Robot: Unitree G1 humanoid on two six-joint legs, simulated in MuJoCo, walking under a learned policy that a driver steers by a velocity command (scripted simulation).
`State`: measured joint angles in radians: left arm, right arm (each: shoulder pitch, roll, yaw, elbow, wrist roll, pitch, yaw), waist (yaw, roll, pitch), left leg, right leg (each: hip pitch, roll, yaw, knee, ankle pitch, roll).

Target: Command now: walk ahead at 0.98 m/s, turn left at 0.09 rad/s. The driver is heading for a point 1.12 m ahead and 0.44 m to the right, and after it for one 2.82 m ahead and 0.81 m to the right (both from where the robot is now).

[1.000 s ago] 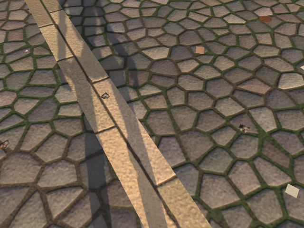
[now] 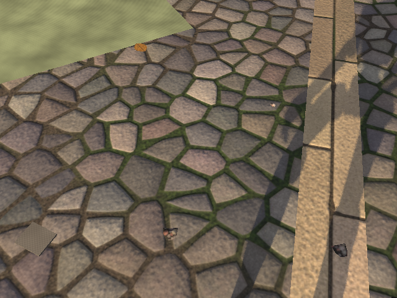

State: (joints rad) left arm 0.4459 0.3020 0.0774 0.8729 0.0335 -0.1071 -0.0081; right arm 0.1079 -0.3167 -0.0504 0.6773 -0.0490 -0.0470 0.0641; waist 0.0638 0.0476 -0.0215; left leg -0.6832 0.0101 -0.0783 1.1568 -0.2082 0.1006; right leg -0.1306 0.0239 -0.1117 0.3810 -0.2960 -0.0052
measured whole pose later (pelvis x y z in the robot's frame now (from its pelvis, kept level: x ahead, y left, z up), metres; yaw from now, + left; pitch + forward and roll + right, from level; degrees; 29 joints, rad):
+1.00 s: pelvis +0.86 -0.19 -0.01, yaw -46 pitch +3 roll +1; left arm 0.47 0.32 0.08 0.82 -0.01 -0.06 -0.01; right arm -0.04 -0.26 0.03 0.58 -0.04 -0.06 0.02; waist 0.14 0.00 0.04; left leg -0.71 0.09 -0.08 0.63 0.04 -0.04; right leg 0.07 0.18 0.26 0.31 -0.36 -0.16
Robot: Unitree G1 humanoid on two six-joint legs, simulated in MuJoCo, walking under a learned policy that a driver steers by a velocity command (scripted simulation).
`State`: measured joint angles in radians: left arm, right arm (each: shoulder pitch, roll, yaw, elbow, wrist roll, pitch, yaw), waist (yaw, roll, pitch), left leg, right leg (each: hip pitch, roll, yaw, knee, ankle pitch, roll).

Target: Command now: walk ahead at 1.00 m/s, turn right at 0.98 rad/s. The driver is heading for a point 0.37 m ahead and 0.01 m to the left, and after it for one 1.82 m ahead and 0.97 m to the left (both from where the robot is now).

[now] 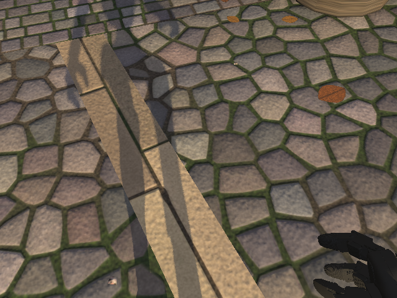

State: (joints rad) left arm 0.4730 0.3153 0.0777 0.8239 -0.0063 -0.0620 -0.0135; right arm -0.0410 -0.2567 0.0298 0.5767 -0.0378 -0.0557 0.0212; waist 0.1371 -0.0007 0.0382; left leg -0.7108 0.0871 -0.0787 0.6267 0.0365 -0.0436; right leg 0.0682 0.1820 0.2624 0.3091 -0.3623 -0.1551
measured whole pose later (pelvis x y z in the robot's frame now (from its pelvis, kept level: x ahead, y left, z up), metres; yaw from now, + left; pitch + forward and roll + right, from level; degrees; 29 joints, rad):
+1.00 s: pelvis +0.87 +0.04 -0.03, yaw +22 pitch +0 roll +1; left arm 0.30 0.24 0.00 0.77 0.04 -0.09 0.00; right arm 0.19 -0.34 -0.06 0.73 -0.02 0.00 0.03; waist 0.02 0.02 0.06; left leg -0.47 -0.18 0.09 0.72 -0.24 0.20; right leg -0.24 -0.05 0.01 1.42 -0.36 0.02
